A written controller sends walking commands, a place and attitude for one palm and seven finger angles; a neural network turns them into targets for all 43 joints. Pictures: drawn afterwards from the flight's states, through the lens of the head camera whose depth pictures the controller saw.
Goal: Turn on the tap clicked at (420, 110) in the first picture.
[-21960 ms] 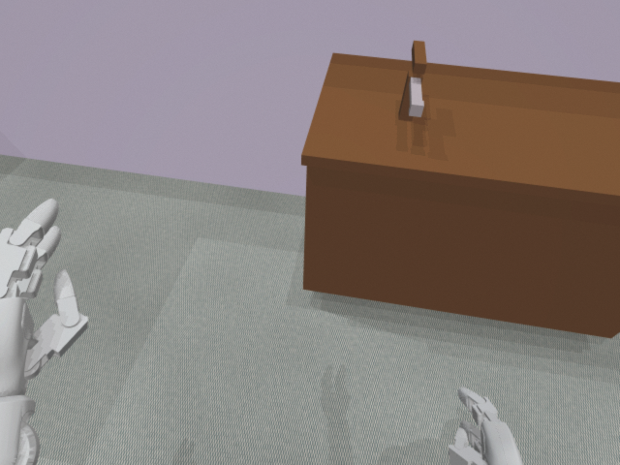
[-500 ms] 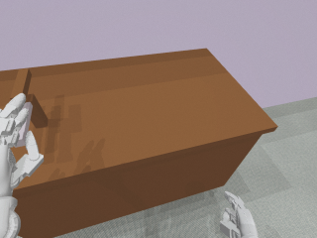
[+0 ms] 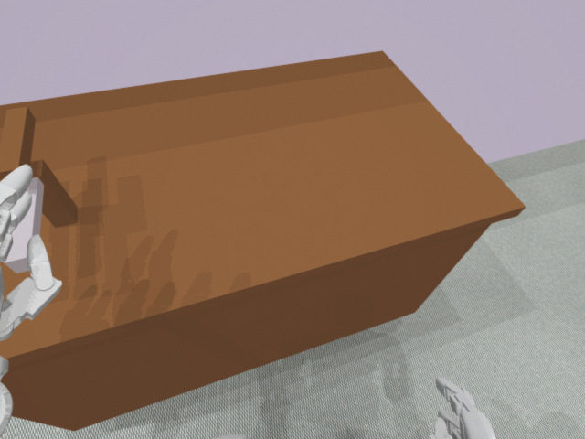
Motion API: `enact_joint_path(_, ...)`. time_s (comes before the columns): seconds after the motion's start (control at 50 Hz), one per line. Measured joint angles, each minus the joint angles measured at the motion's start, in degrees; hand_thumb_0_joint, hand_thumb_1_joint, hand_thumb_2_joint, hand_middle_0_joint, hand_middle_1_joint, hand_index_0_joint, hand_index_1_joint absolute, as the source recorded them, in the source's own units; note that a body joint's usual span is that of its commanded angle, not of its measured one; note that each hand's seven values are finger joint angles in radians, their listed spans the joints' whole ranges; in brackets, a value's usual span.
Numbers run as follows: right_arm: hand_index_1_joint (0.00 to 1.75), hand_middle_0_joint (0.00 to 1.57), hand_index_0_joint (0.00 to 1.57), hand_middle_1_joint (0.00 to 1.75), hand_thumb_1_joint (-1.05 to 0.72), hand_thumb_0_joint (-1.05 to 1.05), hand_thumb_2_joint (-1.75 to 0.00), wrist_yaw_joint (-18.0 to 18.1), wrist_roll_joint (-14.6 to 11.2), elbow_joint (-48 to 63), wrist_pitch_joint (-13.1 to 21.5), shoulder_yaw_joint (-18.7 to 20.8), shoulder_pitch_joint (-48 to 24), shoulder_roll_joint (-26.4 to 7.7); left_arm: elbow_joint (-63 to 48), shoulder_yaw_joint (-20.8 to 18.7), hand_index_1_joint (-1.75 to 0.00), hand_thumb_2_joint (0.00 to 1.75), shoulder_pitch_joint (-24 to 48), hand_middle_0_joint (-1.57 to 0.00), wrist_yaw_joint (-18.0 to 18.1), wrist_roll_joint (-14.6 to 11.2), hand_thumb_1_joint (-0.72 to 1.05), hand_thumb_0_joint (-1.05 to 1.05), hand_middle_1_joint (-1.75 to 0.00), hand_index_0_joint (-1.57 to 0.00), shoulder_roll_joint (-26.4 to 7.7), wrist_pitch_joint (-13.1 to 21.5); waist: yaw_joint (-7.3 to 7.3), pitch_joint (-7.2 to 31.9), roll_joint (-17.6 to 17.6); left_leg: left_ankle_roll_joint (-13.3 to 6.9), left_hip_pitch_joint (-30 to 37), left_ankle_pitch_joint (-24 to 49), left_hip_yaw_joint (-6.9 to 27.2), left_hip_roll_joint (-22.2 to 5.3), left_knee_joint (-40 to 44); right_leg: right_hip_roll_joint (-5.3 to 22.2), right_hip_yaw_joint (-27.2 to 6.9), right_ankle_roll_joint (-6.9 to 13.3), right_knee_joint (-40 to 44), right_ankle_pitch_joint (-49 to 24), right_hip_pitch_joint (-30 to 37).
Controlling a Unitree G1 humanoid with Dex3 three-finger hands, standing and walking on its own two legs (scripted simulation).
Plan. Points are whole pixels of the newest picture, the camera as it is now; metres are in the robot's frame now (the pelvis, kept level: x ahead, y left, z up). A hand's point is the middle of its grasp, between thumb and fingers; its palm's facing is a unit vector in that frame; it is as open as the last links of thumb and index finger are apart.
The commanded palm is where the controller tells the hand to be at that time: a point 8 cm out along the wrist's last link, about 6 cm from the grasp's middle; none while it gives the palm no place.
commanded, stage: come to a stop and stand still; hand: left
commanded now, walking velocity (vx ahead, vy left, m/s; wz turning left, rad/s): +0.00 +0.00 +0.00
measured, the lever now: (23, 257) +0.30 +0.38 +0.05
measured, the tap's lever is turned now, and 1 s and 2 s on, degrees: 0 0 0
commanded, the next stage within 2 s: look again from close up in 0.28 s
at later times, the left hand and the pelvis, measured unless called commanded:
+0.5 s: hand (53, 279) +0.23 +0.25 +0.17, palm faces +0.42 -0.84 -0.34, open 7.4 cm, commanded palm +0.16 +0.28 +0.18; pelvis +0.01 +0.00 +0.00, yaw +0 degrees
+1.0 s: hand (54, 298) +0.21 +0.24 +0.17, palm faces +0.37 -0.84 -0.39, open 7.4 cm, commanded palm +0.15 +0.28 +0.18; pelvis -0.01 +0.00 +0.00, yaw +1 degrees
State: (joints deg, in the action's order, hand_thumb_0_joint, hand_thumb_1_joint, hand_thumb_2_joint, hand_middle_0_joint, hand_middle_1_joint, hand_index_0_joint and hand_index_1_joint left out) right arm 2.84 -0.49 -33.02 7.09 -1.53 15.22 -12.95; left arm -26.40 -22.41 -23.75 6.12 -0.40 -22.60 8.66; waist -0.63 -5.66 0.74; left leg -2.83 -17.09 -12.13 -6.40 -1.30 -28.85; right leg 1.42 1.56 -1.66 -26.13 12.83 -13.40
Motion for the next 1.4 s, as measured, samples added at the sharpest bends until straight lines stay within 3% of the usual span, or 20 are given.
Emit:
enact_joint_path(0.08, 0.30, 0.20, 0.20, 0.30, -0.91, 0.01, -0.90, -0.9, 0.0, -0.2, 0.7, -0.3, -2.2, 0.4, -3.5, -1.3, -0.30, 0.90, 1.4, -0.22, 0.7, -0.3, 0.88, 0.02, -0.30, -0.21, 0.5, 1.3, -0.13, 0.5, -0.7, -0.1, 0.2, -0.8, 0.4, -0.1, -0.8, -0.1, 0.4, -0.2, 0.5, 0.2, 0.9)
enact_joint_path(0.18, 0.30, 0.20, 0.20, 0.30, -0.91, 0.01, -0.90, -1.6, -0.3, 0.8, 0.1, -0.3, -4.6, 1.2, -3.7, 0.7, -0.30, 0.90, -1.1, -0.21, -0.2, -0.6, 0.89, 0.02, -0.30, -0.21, 2.0, 2.8, 0.12, 2.9, -2.2, -0.2, 0.9, -1.5, 0.2, -0.2, -1.0, -0.2, 0.2, -0.4, 1.4, 0.1, 2.0)
enact_joint_path(0.32, 0.30, 0.20, 0.20, 0.30, -0.91, 0.01, -0.90, -0.6, -0.4, 2.0, -1.4, -0.8, -4.8, 1.7, 2.8, 2.1, -0.30, 0.90, -1.0, -0.22, -0.7, -1.3, 0.89, 0.02, -0.30, -0.21, 3.2, 0.6, -0.74, 4.1, -2.5, -0.2, 2.2, -0.9, 0.2, 0.2, 0.4, 0.1, 0.2, -0.4, 2.1, 0.0, 3.0)
enact_joint_path(0.46, 0.30, 0.20, 0.20, 0.30, -0.91, 0.01, -0.90, -0.4, -0.3, 1.1, -0.9, -1.0, -3.7, 1.3, 1.2, 3.4, -0.30, 0.90, 1.8, -0.21, 0.4, -1.3, 0.89, 0.02, -0.30, -0.21, 5.0, 0.0, -1.54, 3.0, -1.5, -0.1, 2.9, 0.1, 0.4, 0.2, 1.8, 0.1, 0.5, -0.2, 3.2, -0.8, 3.7)
enact_joint_path(0.72, 0.30, 0.20, 0.20, 0.30, -0.91, 0.01, -0.90, -0.6, -0.5, 0.3, -1.6, 0.0, -2.3, 1.0, 0.1, 2.5, -0.30, 0.90, -2.0, -0.22, 0.1, -2.0, 0.89, 0.02, -0.30, -0.21, 2.6, 1.5, 0.82, 3.3, -1.7, 0.4, 3.2, 0.3, 0.3, -0.2, 2.5, -0.4, 0.4, 0.1, 4.2, -1.1, 4.0)
enact_joint_path(0.96, 0.30, 0.20, 0.20, 0.30, -0.91, 0.01, -0.90, 0.2, -0.7, 1.7, -1.4, 0.3, -3.9, -0.1, -2.0, 3.2, -0.30, 0.90, -2.3, -0.22, 0.6, -2.6, 0.89, 0.02, -0.30, -0.21, 2.7, 2.1, -0.03, 1.7, -2.1, 0.3, 1.4, 0.8, 0.8, -0.2, 1.2, -0.3, 0.8, 0.2, 2.8, -1.3, 2.3)
enact_joint_path(1.18, 0.30, 0.20, 0.20, 0.30, -0.91, 0.01, -0.90, -0.1, -0.5, 4.8, -2.5, 0.4, -6.3, -0.9, -7.1, 1.8, -0.30, 0.90, -5.5, -0.22, 0.5, -3.4, 0.89, 0.02, -0.30, -0.21, 0.7, 4.6, -0.19, -0.5, -2.4, -0.8, -5.6, 1.0, 1.3, 0.7, -4.3, 0.9, 1.3, -0.4, -3.6, -1.0, -4.5)
enact_joint_path(1.24, 0.30, 0.20, 0.20, 0.30, -0.91, 0.01, -0.90, 0.0, -0.4, 4.9, -2.5, 0.2, -6.0, -0.7, -8.2, 0.8, -0.30, 0.90, -5.7, -0.22, 0.6, -3.4, 0.88, 0.02, -0.30, -0.21, 0.1, 5.4, -0.47, -1.1, -1.6, -1.7, -7.1, 1.5, 1.0, 1.5, -5.1, 1.7, 1.0, 0.3, -6.0, -0.5, -6.8)
enact_joint_path(1.34, 0.30, 0.20, 0.20, 0.30, -0.91, 0.01, -0.90, -0.1, 0.1, 4.2, -1.2, -0.4, -5.1, 0.7, -7.7, -1.7, -0.30, 0.90, -3.9, -0.22, 1.1, -2.7, 0.88, 0.02, -0.30, -0.21, -1.3, 5.5, -1.05, -2.2, -1.1, -2.9, -8.2, 3.3, 1.0, 2.4, -4.6, 1.2, -0.1, 1.9, -13.4, 8.8, -8.8)
enact_joint_path(1.4, 0.30, 0.20, 0.20, 0.30, -0.91, 0.01, -0.90, -0.8, 0.0, 3.2, -0.3, -0.8, -4.4, 1.6, -7.7, -2.4, -0.30, 0.90, -3.4, -0.22, 1.5, -2.9, 0.88, 0.02, -0.30, -0.21, -0.6, 4.6, -1.83, -1.7, -1.3, -2.8, -8.0, 4.3, 0.3, 2.4, -3.5, 0.6, 0.0, 1.9, -10.1, 8.3, -5.8)
